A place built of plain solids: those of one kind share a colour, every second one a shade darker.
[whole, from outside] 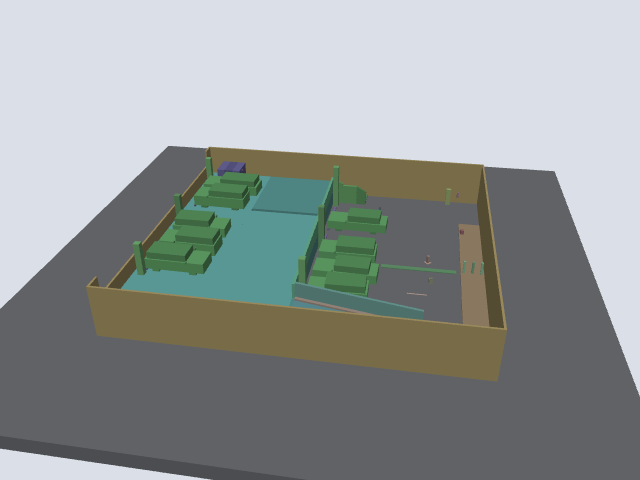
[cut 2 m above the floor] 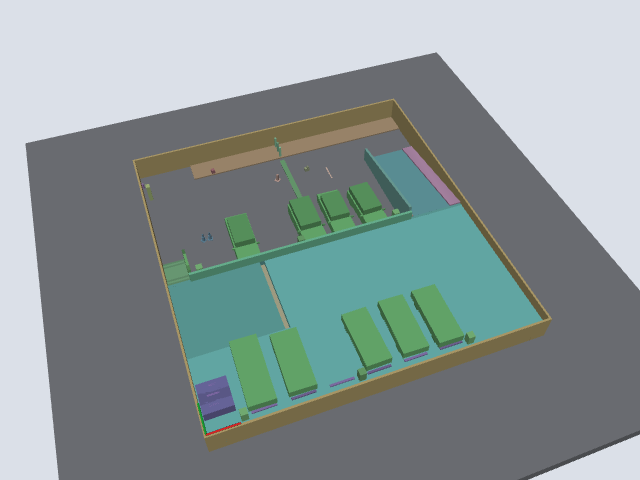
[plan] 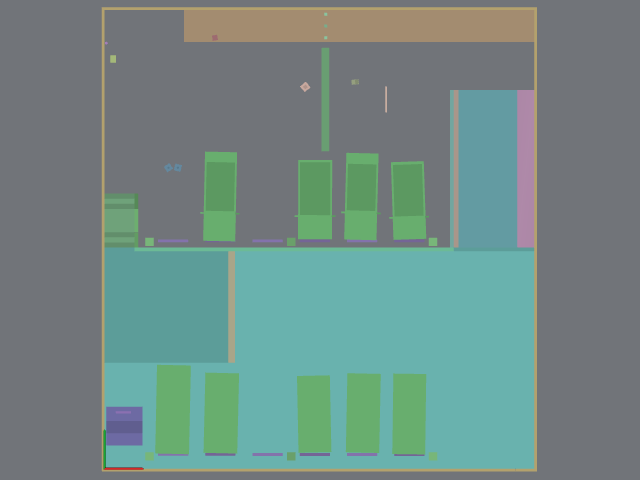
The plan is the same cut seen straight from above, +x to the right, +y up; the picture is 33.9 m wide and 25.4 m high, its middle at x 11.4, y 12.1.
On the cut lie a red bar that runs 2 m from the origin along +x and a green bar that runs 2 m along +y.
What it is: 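An open-sided split-level car park deck of the 2000s; 22.7 x 24.3 m, two half-decks side by side, the upper one 1.24 m above the lower, 2.45 m to the soffit over the upper one; a stair core of 8 risers of 0.154 m and treads of 0.27 m with a mid landing; a car ramp of 1 in 6.7; drive aisles of 6.08 and 6.50 m, bays of 2.50 x 4.8 m, a walkway of 1.69 m with a kerb of about 0.12 m, a stair door of 0.92 x 2.1 m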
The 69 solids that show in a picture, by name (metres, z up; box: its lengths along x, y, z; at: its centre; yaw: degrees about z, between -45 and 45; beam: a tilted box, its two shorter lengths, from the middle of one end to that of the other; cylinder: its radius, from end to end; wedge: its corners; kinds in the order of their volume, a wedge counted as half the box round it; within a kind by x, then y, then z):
{
 "upper_deck_1": {"box": [6.54, 5.92, 1.29], "at": [3.27, 8.55, 0.59]},
 "upper_deck_2": {"box": [22.74, 5.6, 1.29], "at": [11.37, 2.8, 0.59]},
 "upper_deck_3": {"box": [22.74, 0.2, 1.29], "at": [11.37, 11.6, 0.59]},
 "upper_deck_4": {"box": [15.85, 5.92, 1.29], "at": [14.82, 8.55, 0.59]},
 "car_1": {"box": [1.79, 4.7, 0.75], "at": [3.62, 3.13, 1.79], "yaw": -1.2},
 "car_2": {"box": [1.59, 3.02, 0.53], "at": [3.64, 3.78, 2.43], "yaw": -1.2},
 "car_3": {"box": [1.7, 4.73, 0.71], "at": [6.12, 14.4, 0.54], "yaw": -1.2},
 "car_4": {"box": [1.5, 2.59, 0.54], "at": [6.13, 14.92, 1.16], "yaw": -1.2},
 "car_5": {"box": [1.79, 4.25, 0.86], "at": [6.18, 2.94, 1.85], "yaw": -1.3},
 "car_6": {"box": [1.59, 2.88, 0.53], "at": [6.19, 3.54, 2.54], "yaw": -1.3},
 "car_7": {"box": [1.74, 4.07, 0.75], "at": [11.09, 2.89, 1.79], "yaw": 1.2},
 "car_8": {"box": [1.54, 2.66, 0.53], "at": [11.1, 2.38, 2.43], "yaw": 1.2},
 "car_9": {"box": [1.8, 4.2, 0.87], "at": [11.14, 14.24, 0.61], "yaw": -0.1},
 "car_10": {"box": [1.6, 2.8, 0.53], "at": [11.14, 14.82, 1.31], "yaw": -0.1},
 "car_11": {"box": [1.71, 4.59, 0.7], "at": [13.59, 14.4, 0.53], "yaw": -1.4},
 "car_12": {"box": [1.51, 2.47, 0.5], "at": [13.6, 14.88, 1.13], "yaw": -1.4},
 "car_13": {"box": [1.77, 4.19, 0.85], "at": [13.69, 2.94, 1.84], "yaw": -1.1},
 "car_14": {"box": [1.57, 2.82, 0.53], "at": [13.7, 3.53, 2.53], "yaw": -1.1},
 "car_15": {"box": [1.54, 2.74, 0.53], "at": [16.07, 14.73, 1.21], "yaw": 1.9},
 "car_16": {"box": [1.74, 4.12, 0.76], "at": [16.09, 14.19, 0.56], "yaw": 1.9},
 "car_17": {"box": [1.54, 2.82, 0.49], "at": [16.12, 2.34, 2.43], "yaw": -0.8},
 "car_18": {"box": [1.74, 4.26, 0.77], "at": [16.12, 2.89, 1.8], "yaw": -0.8},
 "wall_1": {"box": [0.15, 24.57, 3.77], "at": [-0.07, 12.13, 1.83]},
 "wall_2": {"box": [1.15, 0.15, 3.77], "at": [0.42, -0.07, 1.83]},
 "wall_3": {"box": [20.74, 0.15, 2.38], "at": [11.37, -0.07, 1.14]},
 "wall_4": {"box": [23.04, 0.15, 3.77], "at": [11.37, 24.34, 1.83]},
 "wall_5": {"box": [1.15, 0.15, 3.77], "at": [22.32, -0.07, 1.83]},
 "wall_6": {"box": [0.15, 24.57, 3.77], "at": [22.82, 12.13, 1.83]},
 "car_ramp_1": {"wedge": [[18.48, 11.7, -0.05], [18.48, 11.7, 1.24], [18.48, 20.04, -0.05], [18.48, 20.04, 0.0], [22.74, 11.7, -0.05], [22.74, 11.7, 1.24], [22.74, 20.04, -0.05], [22.74, 20.04, 0.0]]},
 "stair_step_1": {"box": [1.58, 0.32, 1.13], "at": [0.79, 11.81, 0.52]},
 "stair_step_2": {"box": [1.58, 0.59, 0.98], "at": [0.79, 11.95, 0.44]},
 "stair_step_3": {"box": [1.58, 0.87, 0.82], "at": [0.79, 12.08, 0.36]},
 "stair_step_4": {"box": [1.58, 2.1, 0.67], "at": [0.79, 12.7, 0.28]},
 "stair_step_5": {"box": [1.58, 2.37, 0.51], "at": [0.79, 12.83, 0.21]},
 "stair_step_6": {"box": [1.58, 2.64, 0.36], "at": [0.79, 12.97, 0.13]},
 "stair_step_7": {"box": [1.58, 2.91, 0.2], "at": [0.79, 13.11, 0.05]},
 "bike_hold_1": {"box": [1.92, 0.76, 1.29], "at": [1.05, 1.6, 1.83]},
 "bike_hold_2": {"box": [1.92, 0.76, 1.29], "at": [1.05, 2.25, 1.83]},
 "bike_hold_3": {"box": [1.92, 0.76, 1.29], "at": [1.05, 2.9, 1.83]},
 "ramp_footway_1": {"wedge": [[21.84, 11.7, -0.05], [21.84, 11.7, 1.36], [21.84, 20.04, -0.05], [21.84, 20.04, 0.12], [22.74, 11.7, -0.05], [22.74, 11.7, 1.36], [22.74, 20.04, -0.05], [22.74, 20.04, 0.12]]},
 "walkway_1": {"box": [18.54, 1.69, 0.16], "at": [13.47, 23.43, 0.03]},
 "split_parapet_1": {"box": [16.9, 0.2, 1.14], "at": [10.03, 11.6, 1.76]},
 "column_1": {"box": [0.45, 0.45, 2.5], "at": [2.38, 0.65, 2.44]},
 "column_2": {"box": [0.45, 0.45, 3.74], "at": [2.38, 12.0, 1.82]},
 "column_3": {"box": [0.45, 0.45, 2.5], "at": [9.88, 0.65, 2.44]},
 "column_4": {"box": [0.45, 0.45, 3.74], "at": [9.88, 12.0, 1.82]},
 "column_5": {"box": [0.45, 0.45, 2.5], "at": [17.38, 0.65, 2.44]},
 "column_6": {"box": [0.45, 0.45, 3.74], "at": [17.38, 12.0, 1.82]},
 "ramp_guard_1": {"wedge": [[18.28, 11.7, -0.05], [18.28, 11.7, 2.41], [18.28, 20.04, -0.05], [18.28, 20.04, 1.17], [18.48, 11.7, -0.05], [18.48, 11.7, 2.41], [18.48, 20.04, -0.05], [18.48, 20.04, 1.17]]},
 "drain_bed_1": {"box": [0.37, 5.92, 0.89], "at": [6.72, 8.55, 0.39]},
 "ramp_kerb_1": {"wedge": [[18.48, 11.7, -0.05], [18.48, 11.7, 1.36], [18.48, 20.04, -0.05], [18.48, 20.04, 0.12], [18.73, 11.7, -0.05], [18.73, 11.7, 1.36], [18.73, 20.04, -0.05], [18.73, 20.04, 0.12]]},
 "stair_guard_1": {"wedge": [[1.58, 11.7, -0.05], [1.58, 11.7, 2.29], [1.58, 12.52, -0.05], [1.58, 12.52, 1.82], [1.78, 11.7, -0.05], [1.78, 11.7, 2.29], [1.78, 12.52, -0.05], [1.78, 12.52, 1.82]]},
 "stair_guard_2": {"wedge": [[1.58, 13.75, -0.05], [1.58, 13.75, 1.67], [1.58, 14.56, -0.05], [1.58, 14.56, 1.2], [1.78, 13.75, -0.05], [1.78, 13.75, 1.67], [1.78, 14.56, -0.05], [1.78, 14.56, 1.2]]},
 "stair_guard_3": {"box": [0.2, 1.23, 1.72], "at": [1.68, 13.13, 0.81]},
 "wheelstop_1": {"box": [1.6, 0.15, 0.15], "at": [3.63, 0.75, 1.26]},
 "wheelstop_2": {"box": [1.6, 0.15, 0.15], "at": [3.63, 12.05, 0.03]},
 "wheelstop_3": {"box": [1.6, 0.15, 0.15], "at": [6.13, 0.75, 1.26]},
 "wheelstop_4": {"box": [1.6, 0.15, 0.15], "at": [8.63, 0.75, 1.26]},
 "wheelstop_5": {"box": [1.6, 0.15, 0.15], "at": [8.63, 12.05, 0.03]},
 "wheelstop_6": {"box": [1.6, 0.15, 0.15], "at": [11.13, 0.75, 1.26]},
 "wheelstop_7": {"box": [1.6, 0.15, 0.15], "at": [11.13, 12.05, 0.03]},
 "wheelstop_8": {"box": [1.6, 0.15, 0.15], "at": [13.63, 0.75, 1.26]},
 "wheelstop_9": {"box": [1.6, 0.15, 0.15], "at": [13.63, 12.05, 0.03]},
 "wheelstop_10": {"box": [1.6, 0.15, 0.15], "at": [16.13, 0.75, 1.26]},
 "wheelstop_11": {"box": [1.6, 0.15, 0.15], "at": [16.13, 12.05, 0.03]},
 "hump_1": {"box": [0.41, 5.48, 0.12], "at": [11.68, 19.54, 0.01]},
 "pay_station_1": {"box": [0.3, 0.4, 1.5], "at": [0.45, 21.68, 0.7]},
 "traffic_cone_1": {"box": [0.4, 0.4, 0.08], "at": [10.62, 20.2, -0.01], "yaw": 40.1},
 "cable_cover_1": {"box": [0.11, 1.38, 0.07], "at": [14.9, 19.54, -0.02]}
}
